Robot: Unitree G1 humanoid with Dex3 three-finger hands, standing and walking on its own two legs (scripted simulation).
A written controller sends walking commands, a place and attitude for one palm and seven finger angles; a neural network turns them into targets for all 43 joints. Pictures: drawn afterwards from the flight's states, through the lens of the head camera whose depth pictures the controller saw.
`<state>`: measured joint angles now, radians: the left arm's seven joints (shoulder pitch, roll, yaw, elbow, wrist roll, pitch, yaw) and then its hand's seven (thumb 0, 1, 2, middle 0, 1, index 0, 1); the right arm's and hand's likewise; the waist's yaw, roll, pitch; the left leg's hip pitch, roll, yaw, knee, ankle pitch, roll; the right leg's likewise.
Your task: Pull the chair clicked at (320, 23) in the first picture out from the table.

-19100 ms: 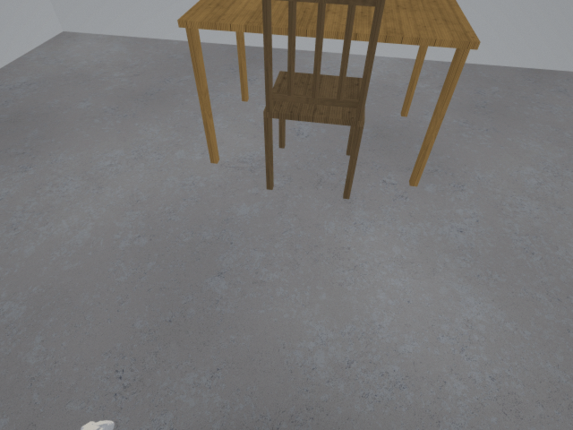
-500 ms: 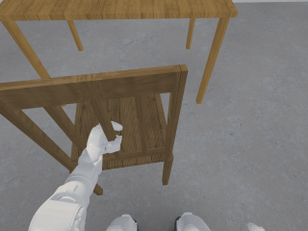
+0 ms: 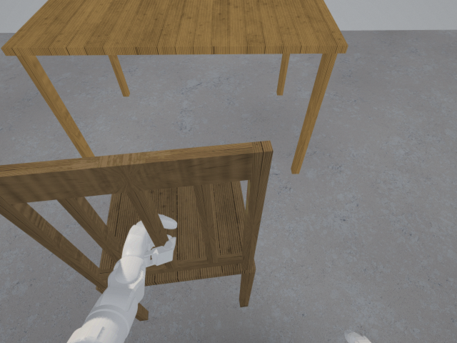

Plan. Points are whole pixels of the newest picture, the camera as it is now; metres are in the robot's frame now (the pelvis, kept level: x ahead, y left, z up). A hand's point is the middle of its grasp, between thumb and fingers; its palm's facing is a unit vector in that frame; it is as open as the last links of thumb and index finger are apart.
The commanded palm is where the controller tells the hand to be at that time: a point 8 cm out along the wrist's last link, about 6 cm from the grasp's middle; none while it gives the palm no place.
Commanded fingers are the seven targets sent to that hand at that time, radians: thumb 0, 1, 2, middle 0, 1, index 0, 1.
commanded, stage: stop walking, hand still on the chair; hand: left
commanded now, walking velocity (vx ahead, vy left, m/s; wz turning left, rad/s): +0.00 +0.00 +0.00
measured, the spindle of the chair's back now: (158, 234) +0.32 +0.16 -0.05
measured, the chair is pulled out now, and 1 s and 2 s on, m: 0.55 0.55 0.55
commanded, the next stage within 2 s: open the thumb and straighten the fingers in 0.48 s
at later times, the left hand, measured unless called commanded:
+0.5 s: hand (167, 248) +0.30 +0.14 -0.06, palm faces +0.04 -0.98 -0.18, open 5.8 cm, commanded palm +0.28 +0.19 -0.05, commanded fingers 0.00 0.90 0.90 -0.50 -1.45 -0.50 -1.45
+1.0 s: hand (165, 244) +0.31 +0.15 -0.07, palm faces +0.05 -0.98 -0.18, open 12.7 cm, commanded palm +0.28 +0.20 -0.04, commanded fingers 0.00 -0.55 0.20 -0.20 -0.58 -0.20 -0.58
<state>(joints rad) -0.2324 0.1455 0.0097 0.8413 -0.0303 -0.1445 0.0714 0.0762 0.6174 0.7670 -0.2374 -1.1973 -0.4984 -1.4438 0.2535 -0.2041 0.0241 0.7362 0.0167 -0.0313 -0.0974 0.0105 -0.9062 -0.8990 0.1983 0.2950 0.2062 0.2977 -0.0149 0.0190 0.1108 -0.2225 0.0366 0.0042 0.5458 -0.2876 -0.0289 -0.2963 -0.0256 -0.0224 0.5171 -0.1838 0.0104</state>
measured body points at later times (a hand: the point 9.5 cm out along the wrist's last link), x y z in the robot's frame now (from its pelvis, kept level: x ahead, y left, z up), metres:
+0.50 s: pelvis +0.03 +0.00 +0.01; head +0.05 -0.01 +0.46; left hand +0.29 +0.19 -0.05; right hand +0.17 -0.25 -0.10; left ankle +0.01 +0.14 -0.73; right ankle +0.06 -0.13 -0.73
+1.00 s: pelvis +0.03 +0.01 -0.02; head +0.08 -0.01 +0.42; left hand +0.30 +0.20 -0.05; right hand +0.17 -0.25 -0.13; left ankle +0.01 +0.14 -0.73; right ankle +0.06 -0.13 -0.73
